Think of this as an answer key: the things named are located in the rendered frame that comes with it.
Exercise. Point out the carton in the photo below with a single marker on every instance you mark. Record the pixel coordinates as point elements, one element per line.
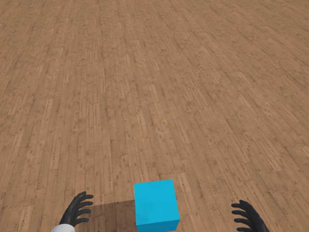
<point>156,206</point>

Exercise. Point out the robot left hand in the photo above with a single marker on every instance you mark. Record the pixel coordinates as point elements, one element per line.
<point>72,212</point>

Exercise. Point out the robot right hand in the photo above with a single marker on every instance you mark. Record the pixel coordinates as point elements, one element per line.
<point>253,220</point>

